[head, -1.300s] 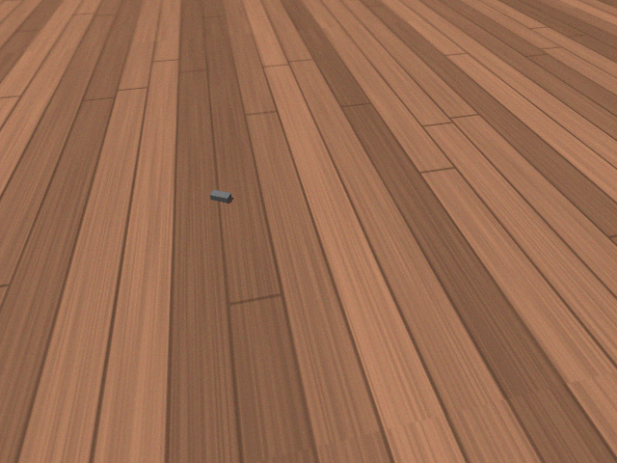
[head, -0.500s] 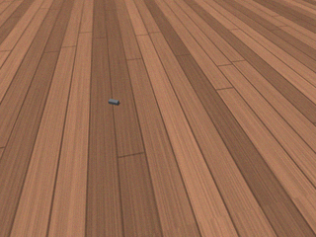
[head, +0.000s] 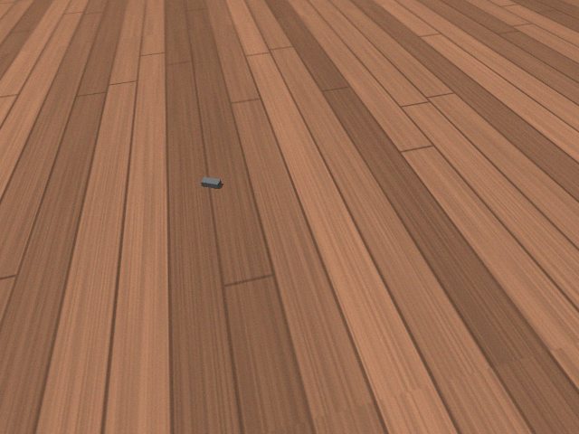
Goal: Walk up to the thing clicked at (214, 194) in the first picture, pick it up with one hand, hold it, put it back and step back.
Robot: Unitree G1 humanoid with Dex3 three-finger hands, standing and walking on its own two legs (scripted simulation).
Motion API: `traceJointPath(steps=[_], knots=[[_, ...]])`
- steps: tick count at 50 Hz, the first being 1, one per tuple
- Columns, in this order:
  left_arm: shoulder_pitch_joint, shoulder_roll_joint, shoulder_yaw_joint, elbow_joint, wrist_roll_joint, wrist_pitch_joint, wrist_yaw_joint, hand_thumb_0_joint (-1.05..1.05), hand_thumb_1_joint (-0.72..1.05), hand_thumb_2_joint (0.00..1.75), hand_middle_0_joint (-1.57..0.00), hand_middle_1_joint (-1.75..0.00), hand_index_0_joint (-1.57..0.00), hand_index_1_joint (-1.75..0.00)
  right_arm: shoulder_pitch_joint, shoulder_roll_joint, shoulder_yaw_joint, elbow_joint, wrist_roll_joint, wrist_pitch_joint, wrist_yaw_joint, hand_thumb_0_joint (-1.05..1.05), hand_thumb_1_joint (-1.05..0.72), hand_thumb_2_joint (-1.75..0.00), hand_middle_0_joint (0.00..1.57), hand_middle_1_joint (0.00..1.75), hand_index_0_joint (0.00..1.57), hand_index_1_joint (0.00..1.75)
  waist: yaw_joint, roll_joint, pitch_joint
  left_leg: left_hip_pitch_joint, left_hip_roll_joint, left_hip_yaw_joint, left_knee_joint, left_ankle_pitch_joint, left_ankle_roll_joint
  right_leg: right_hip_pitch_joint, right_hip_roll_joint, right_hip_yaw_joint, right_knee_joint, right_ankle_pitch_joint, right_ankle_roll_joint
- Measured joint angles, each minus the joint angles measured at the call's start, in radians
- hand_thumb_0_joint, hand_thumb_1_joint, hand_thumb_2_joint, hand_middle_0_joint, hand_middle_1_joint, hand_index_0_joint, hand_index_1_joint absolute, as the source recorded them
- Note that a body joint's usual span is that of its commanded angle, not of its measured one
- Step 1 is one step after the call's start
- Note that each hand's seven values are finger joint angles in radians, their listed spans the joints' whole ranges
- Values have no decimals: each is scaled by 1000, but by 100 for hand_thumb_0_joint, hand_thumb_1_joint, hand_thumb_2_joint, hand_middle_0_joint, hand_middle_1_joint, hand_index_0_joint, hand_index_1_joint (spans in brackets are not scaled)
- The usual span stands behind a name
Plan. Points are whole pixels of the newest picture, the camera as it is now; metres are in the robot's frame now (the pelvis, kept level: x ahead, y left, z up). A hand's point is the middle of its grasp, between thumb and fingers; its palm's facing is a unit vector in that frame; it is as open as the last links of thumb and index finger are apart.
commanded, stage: walk up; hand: left
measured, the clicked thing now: (211, 182) +1.43 +0.47 -0.76
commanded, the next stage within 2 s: none
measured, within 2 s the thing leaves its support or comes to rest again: neither
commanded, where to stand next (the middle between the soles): +1.05 +0.37 m, yaw -17 degrees
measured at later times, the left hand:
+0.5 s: hand (91, 341) +0.32 +0.38 -0.14, palm faces -0.19 -0.90 -0.40, open 7.4 cm
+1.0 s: hand (91, 265) +0.50 +0.46 -0.16, palm faces -0.17 -0.88 -0.44, open 7.4 cm
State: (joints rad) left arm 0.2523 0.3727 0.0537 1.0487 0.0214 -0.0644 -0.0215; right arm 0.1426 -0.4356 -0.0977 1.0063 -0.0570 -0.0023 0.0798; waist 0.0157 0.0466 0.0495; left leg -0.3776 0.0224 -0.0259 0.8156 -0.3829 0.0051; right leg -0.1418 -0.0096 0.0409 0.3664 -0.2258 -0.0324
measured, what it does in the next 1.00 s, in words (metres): walks ahead: left foot, then right foot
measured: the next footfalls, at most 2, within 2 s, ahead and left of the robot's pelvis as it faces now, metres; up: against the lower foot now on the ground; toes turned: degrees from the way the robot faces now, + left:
left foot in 0.16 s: +0.16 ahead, +0.21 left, +0.00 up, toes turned +1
right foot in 0.60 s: +0.38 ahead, -0.01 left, +0.00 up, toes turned -13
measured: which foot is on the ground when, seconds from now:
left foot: up 0.00-0.14, down 0.16-0.60, up 0.62-1.00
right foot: down 0.00-0.18, up 0.20-0.58, down 0.60-1.00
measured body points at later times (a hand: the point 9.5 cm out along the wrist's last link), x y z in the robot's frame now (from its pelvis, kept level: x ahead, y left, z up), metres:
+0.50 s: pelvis +0.19 +0.12 -0.01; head +0.19 +0.11 +0.44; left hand +0.33 +0.43 -0.11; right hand +0.14 -0.20 -0.13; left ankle +0.12 +0.21 -0.74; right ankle +0.29 -0.02 -0.71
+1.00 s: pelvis +0.43 +0.17 -0.02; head +0.45 +0.17 +0.42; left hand +0.51 +0.51 -0.13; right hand +0.48 -0.18 -0.12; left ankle +0.58 +0.32 -0.73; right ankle +0.34 +0.00 -0.74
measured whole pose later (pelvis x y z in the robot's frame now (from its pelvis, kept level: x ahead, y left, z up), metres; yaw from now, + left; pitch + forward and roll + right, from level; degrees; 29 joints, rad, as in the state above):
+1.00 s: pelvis +0.43 +0.17 -0.02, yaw -10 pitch -2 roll -3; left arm 0.35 0.44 0.05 0.90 0.01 -0.11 -0.01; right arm 0.21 -0.47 -0.13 0.83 -0.05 0.00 0.13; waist 0.02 0.07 0.07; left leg -0.50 0.17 -0.01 0.70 -0.19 -0.01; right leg -0.13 -0.07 -0.04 0.56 -0.39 0.05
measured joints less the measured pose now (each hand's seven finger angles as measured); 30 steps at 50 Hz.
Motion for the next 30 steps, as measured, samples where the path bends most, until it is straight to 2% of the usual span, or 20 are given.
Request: traceJointPath(steps=[5,8,9,10,12,15,18,21,23,27,30], knots=[[53,46,18,-18,6,7,-2,1,90,90,-21,-30,-20,-30,18,-34,-27,-32,1,12,28,1,-91,-90,20,29,20,30,10,9,5,-44,62,-32,-79,0,-13,43,-27,11,13,-48,47],[67,81,24,-23,8,18,-5,1,90,90,-20,-30,-20,-30,31,-33,-36,-50,6,4,35,1,-91,-90,20,29,20,30,7,-8,-6,-1,75,-10,-197,69,-14,36,-55,26,96,-128,57],[67,95,25,-23,9,23,-3,1,90,90,-20,-30,-20,-30,33,-26,-39,-55,6,-5,33,1,-91,-90,20,29,20,30,3,-31,-3,11,59,10,-207,147,-24,17,-76,41,164,-177,38],[66,108,26,-21,10,28,2,1,90,90,-20,-30,-20,-30,30,-13,-41,-61,2,-16,28,1,-91,-90,20,29,20,30,2,-62,3,16,40,40,-180,149,-28,-22,-91,70,275,-233,10],[59,112,18,-13,1,40,17,1,90,90,-20,-30,-20,-29,38,13,-32,-76,1,-31,20,0,-91,-90,20,29,20,30,-16,-81,-1,28,34,76,-142,93,-21,-134,-49,89,536,-281,-21],[31,102,-2,-18,-15,32,13,1,91,90,-20,-30,-20,-29,79,42,-16,-77,15,-32,13,0,-90,-90,20,29,20,30,-51,-73,-11,102,33,88,-207,77,7,-254,-3,12,717,-219,-32],[9,94,-7,-48,-30,7,-4,1,91,90,-20,-30,-20,-29,126,56,-1,-71,21,-36,7,0,-90,-90,21,30,21,30,-64,-80,-14,198,11,119,-311,92,15,-328,-13,-31,679,-125,-15],[-14,83,-7,-72,-31,7,-18,1,91,90,-20,-30,-20,-29,170,54,1,-72,22,-42,3,0,-90,-90,21,30,21,30,-77,-77,-10,280,-17,144,-379,82,25,-364,-27,-42,566,-77,8],[-33,71,-7,-86,-27,10,-24,1,91,90,-20,-30,-20,-29,194,46,0,-76,22,-43,0,0,-90,-90,21,30,21,30,-84,-64,-1,325,-31,156,-404,63,33,-373,-40,-54,479,-53,12],[-65,49,-8,-114,-24,7,-31,1,91,90,-20,-30,-20,-29,221,26,-3,-90,19,-34,-2,1,-90,-90,21,30,21,30,-95,-25,23,390,-43,181,-394,-10,33,-348,-53,-94,306,25,-4],[-80,44,-2,-136,-24,-2,-25,1,90,90,-20,-30,-20,-29,236,24,-1,-109,20,-22,-4,1,-90,-90,21,30,21,30,-98,5,29,393,-23,188,-282,-117,23,-280,-24,-128,219,89,-24]])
